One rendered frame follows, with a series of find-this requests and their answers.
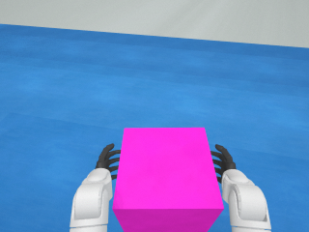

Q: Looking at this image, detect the robot right forearm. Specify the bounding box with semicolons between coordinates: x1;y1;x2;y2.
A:
221;169;271;232

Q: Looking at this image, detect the carton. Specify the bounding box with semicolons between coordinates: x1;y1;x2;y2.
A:
112;128;224;232

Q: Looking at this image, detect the right robot hand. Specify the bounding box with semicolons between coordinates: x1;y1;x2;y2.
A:
211;144;237;184

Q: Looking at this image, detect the robot left forearm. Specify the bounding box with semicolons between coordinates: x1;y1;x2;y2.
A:
70;168;113;232

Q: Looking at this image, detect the left robot hand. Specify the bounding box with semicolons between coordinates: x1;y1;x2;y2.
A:
95;143;122;180

